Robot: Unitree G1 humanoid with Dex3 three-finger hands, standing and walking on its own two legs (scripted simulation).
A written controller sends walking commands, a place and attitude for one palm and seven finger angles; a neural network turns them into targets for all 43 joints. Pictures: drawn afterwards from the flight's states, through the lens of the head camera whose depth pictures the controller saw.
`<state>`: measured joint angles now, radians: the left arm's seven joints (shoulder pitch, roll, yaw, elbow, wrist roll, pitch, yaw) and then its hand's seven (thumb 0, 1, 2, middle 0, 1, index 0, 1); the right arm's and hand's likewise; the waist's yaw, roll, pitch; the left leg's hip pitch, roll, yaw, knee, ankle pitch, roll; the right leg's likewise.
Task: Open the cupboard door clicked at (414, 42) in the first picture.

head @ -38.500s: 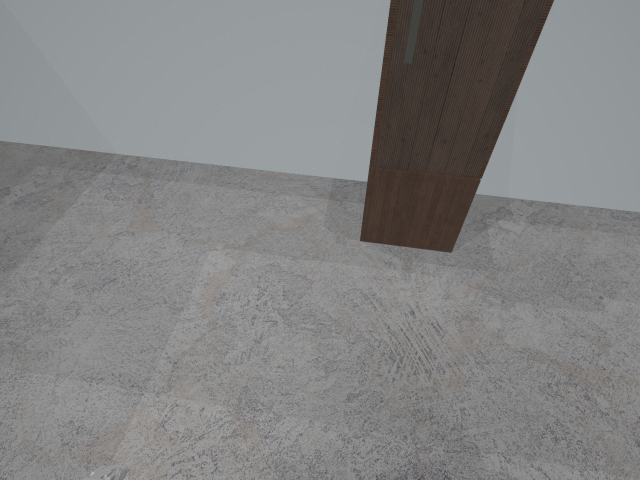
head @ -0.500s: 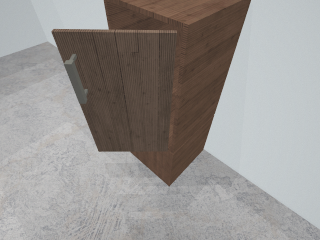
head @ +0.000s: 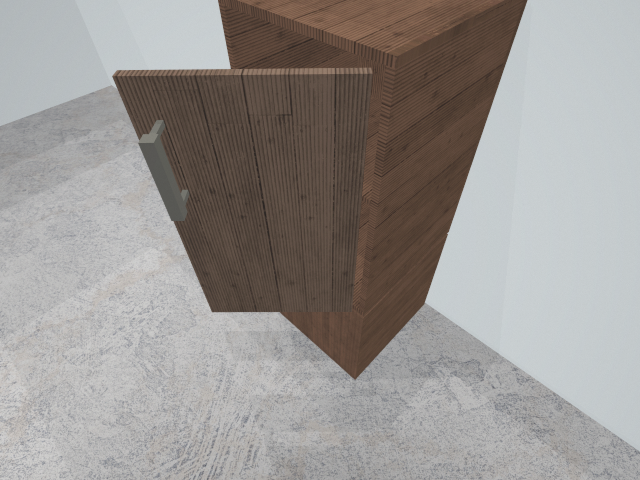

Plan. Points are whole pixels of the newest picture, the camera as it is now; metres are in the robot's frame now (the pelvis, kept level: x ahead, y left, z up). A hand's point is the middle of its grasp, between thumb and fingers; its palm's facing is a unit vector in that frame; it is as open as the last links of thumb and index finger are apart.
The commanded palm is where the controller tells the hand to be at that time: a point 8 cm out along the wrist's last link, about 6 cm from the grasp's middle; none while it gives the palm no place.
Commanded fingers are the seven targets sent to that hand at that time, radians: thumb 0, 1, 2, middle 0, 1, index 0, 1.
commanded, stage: raise the hand with hooked fingers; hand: left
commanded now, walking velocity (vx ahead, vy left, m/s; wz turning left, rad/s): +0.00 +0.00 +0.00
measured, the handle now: (169, 172) +0.52 +0.26 +0.11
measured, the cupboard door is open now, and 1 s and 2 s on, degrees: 44 44 44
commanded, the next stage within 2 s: none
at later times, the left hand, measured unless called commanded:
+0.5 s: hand (185, 467) +0.15 +0.17 -0.04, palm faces +0.13 -0.99 -0.01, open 8.8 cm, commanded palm +0.13 +0.23 -0.01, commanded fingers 0.00 0.34 0.66 -0.24 -0.66 -0.24 -0.66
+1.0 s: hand (152, 392) +0.21 +0.21 +0.04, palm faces +0.07 -1.00 -0.07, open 11.8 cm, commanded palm +0.17 +0.26 +0.05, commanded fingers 0.00 -0.24 0.41 -0.28 -1.03 -0.28 -1.03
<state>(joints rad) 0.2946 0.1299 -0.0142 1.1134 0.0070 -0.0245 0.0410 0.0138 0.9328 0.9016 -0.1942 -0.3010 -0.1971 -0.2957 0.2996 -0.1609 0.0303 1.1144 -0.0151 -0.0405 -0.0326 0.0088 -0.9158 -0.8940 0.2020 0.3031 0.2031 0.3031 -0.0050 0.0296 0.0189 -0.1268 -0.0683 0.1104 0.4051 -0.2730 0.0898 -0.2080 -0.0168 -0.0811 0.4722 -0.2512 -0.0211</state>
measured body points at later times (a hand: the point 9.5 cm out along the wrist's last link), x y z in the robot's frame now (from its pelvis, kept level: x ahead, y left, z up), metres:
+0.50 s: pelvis -0.01 -0.04 -0.06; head +0.02 -0.03 +0.38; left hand +0.14 +0.23 -0.03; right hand +0.25 -0.28 -0.08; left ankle -0.03 +0.05 -0.74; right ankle +0.00 -0.11 -0.74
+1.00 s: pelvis -0.02 -0.04 -0.03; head +0.02 -0.04 +0.41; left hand +0.20 +0.26 +0.05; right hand +0.12 -0.29 -0.12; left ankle -0.03 +0.05 -0.74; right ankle +0.00 -0.11 -0.74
